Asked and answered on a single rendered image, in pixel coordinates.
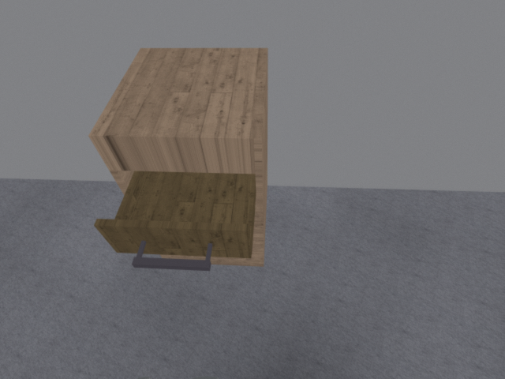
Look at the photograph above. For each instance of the cabinet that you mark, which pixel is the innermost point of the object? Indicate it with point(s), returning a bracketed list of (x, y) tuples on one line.
[(201, 110)]

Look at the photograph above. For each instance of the handle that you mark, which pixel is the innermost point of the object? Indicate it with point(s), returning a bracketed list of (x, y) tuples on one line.
[(168, 263)]

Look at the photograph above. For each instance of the drawer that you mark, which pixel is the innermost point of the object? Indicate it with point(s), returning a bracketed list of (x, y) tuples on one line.
[(179, 213)]

